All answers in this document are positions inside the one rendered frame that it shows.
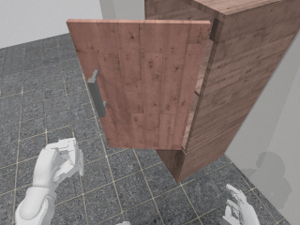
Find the cupboard door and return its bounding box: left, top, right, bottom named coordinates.
left=66, top=19, right=211, bottom=150

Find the robot left hand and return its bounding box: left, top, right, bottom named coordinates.
left=32, top=138, right=84, bottom=191

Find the handle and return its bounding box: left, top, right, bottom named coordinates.
left=87, top=69, right=107, bottom=117

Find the robot left forearm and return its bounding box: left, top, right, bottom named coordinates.
left=14, top=186, right=57, bottom=225

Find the robot right hand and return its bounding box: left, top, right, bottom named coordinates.
left=222, top=184, right=261, bottom=225

